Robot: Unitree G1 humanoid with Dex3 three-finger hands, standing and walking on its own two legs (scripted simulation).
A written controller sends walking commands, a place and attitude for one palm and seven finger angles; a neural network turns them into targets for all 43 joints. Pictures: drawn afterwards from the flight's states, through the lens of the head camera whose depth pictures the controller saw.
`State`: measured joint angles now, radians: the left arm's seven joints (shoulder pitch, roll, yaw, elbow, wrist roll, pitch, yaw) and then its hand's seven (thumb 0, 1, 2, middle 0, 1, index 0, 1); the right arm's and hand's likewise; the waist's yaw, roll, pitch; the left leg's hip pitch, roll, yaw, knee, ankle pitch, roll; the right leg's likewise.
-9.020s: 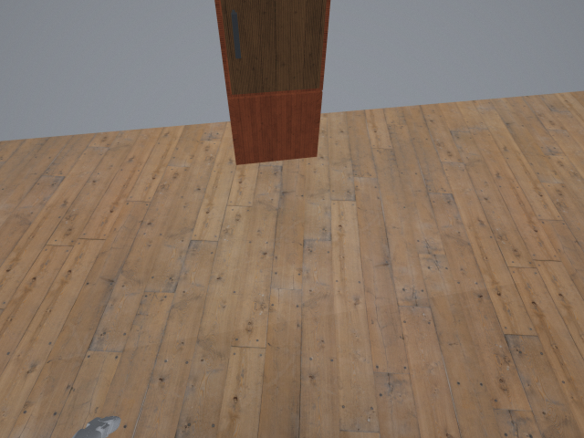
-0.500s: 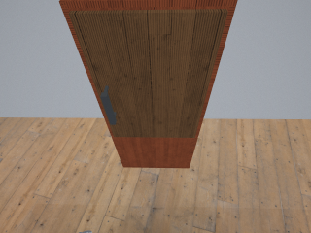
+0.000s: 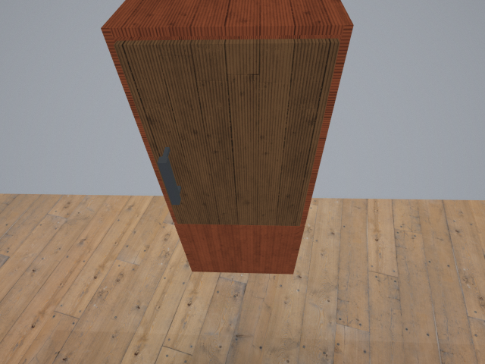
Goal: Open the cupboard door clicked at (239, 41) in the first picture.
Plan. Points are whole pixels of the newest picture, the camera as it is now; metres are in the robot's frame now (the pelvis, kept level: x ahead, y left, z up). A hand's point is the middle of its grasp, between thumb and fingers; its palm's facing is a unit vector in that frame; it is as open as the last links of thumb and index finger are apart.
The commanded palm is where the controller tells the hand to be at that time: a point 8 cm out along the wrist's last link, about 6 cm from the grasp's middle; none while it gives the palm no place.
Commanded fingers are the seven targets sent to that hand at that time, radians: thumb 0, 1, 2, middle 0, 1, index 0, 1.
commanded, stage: come to a stop and stand still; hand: left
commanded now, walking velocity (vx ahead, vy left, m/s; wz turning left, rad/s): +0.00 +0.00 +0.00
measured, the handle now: (171, 176) +0.56 +0.22 -0.08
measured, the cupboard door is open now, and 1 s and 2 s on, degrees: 0 0 0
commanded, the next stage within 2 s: look again from close up in 0.52 s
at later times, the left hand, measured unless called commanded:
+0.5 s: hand out of the picture +0.04 +0.17 -0.17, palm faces +0.03 -0.97 -0.22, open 7.3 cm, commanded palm none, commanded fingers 0.00 0.90 0.90 -0.20 -0.30 -0.20 -0.30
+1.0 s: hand out of the picture +0.04 +0.17 -0.17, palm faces +0.04 -0.98 -0.21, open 7.3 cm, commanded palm none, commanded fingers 0.00 0.90 0.90 -0.20 -0.30 -0.20 -0.30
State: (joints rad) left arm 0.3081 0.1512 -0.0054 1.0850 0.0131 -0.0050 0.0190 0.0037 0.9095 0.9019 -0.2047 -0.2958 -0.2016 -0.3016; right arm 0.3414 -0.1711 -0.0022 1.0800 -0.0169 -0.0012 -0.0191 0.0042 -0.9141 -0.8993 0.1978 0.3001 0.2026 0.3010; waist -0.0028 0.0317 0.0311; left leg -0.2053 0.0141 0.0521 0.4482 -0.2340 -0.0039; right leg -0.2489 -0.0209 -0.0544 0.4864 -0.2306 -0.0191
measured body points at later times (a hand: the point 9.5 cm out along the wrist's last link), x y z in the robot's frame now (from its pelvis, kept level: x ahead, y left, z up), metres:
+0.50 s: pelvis +0.02 -0.01 +0.00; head +0.03 -0.02 +0.45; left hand +0.04 +0.22 -0.15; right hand +0.03 -0.22 -0.17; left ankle +0.00 +0.12 -0.74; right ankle +0.02 -0.11 -0.74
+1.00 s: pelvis +0.03 -0.01 +0.00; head +0.04 -0.02 +0.45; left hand +0.04 +0.22 -0.15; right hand +0.04 -0.23 -0.16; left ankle +0.00 +0.12 -0.74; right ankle +0.02 -0.11 -0.74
